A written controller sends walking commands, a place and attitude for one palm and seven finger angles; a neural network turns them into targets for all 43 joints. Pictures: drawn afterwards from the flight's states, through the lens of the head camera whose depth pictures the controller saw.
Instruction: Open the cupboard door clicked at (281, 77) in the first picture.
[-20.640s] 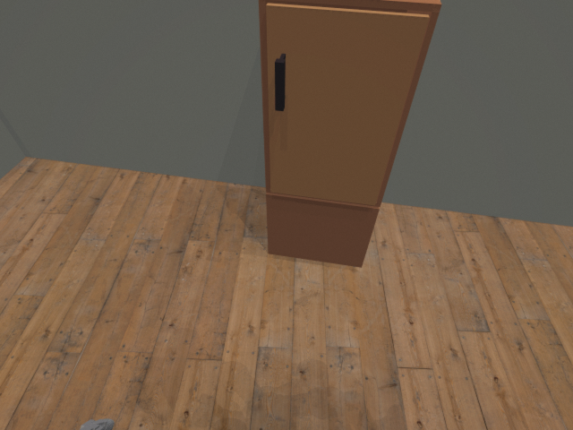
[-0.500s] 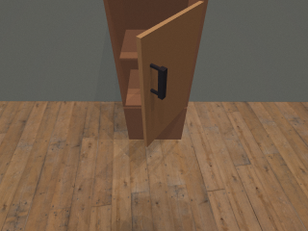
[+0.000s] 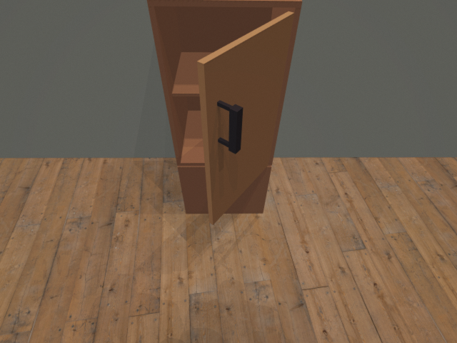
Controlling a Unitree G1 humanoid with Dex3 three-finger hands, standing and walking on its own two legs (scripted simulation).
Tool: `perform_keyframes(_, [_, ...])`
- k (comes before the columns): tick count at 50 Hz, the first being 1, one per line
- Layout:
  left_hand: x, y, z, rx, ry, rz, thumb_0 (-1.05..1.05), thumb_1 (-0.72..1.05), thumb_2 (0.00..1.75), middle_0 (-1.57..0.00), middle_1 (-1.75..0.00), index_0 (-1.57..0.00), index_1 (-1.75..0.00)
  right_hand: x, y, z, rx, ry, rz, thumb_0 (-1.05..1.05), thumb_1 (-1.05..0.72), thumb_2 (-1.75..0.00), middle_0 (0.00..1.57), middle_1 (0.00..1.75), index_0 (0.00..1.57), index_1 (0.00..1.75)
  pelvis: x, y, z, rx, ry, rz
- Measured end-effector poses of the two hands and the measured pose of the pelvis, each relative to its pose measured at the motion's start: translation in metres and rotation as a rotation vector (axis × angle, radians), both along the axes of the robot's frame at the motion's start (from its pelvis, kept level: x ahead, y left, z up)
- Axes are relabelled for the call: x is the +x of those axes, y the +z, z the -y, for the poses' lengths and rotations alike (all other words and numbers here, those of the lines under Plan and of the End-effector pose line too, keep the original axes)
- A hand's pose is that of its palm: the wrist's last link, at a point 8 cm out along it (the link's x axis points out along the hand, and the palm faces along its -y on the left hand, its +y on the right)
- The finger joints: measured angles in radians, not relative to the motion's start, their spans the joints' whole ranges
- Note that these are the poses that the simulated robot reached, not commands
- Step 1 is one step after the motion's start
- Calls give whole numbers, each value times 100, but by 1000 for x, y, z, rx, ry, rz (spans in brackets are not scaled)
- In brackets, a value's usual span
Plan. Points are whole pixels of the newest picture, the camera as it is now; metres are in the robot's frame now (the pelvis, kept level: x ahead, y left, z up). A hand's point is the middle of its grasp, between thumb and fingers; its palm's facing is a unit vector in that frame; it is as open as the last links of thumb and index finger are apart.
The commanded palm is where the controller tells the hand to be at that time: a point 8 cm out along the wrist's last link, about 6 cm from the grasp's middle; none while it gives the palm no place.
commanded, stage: look to check the result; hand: left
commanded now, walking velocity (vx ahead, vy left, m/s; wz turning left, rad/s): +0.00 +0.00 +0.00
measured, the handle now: (228, 127) +0.58 +0.03 +0.05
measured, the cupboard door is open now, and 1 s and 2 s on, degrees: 52 52 52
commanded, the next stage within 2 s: walk to a spot facing it in 0.58 s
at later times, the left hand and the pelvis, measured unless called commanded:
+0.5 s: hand out of the picture -0.01 +0.15 -0.18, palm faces +0.04 -0.99 -0.17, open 7.4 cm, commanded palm none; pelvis +0.01 -0.01 +0.00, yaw +0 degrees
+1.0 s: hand out of the picture +0.02 +0.16 -0.18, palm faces -0.05 -0.98 -0.21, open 7.4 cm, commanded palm none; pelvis +0.01 -0.02 -0.01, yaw -7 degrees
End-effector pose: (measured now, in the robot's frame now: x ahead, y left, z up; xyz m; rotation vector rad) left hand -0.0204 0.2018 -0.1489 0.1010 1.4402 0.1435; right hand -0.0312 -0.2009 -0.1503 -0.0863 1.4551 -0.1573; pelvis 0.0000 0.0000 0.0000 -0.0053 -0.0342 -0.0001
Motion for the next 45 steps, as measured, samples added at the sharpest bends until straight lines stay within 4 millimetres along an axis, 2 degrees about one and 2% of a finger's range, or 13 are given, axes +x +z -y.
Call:
perform_keyframes(14, [-7, 4, -4, 24, 8, -44, 1, 91, 90, -20, -30, -20, -30, 10, 0, 5, 5, 10, -10, 0, -90, -90, 20, 30, 20, 30, 8, 1, 4, 2, 0, 2])
perform_keyframes(32, [13, 2, 7, 5, -2, -15, 1, 91, 90, -20, -30, -20, -30, 26, 1, 12, -6, 17, 8, 1, -91, -90, 20, 30, 20, 30, 16, 2, 9, 5, -4, 4])
perform_keyframes(40, [17, 2, 7, 12, -4, -19, 1, 91, 90, -20, -30, -20, -30, 27, 0, 15, -9, 4, 1, 0, -90, -90, 20, 30, 20, 30, 18, 1, 11, 4, -19, 1])
perform_keyframes(45, [23, 0, 1, 21, -30, -43, 1, 91, 90, -20, -30, -20, -30, 26, -3, 23, -31, -48, 12, 1, -91, -90, 20, 30, 20, 30, 16, -3, 12, 5, -65, -6])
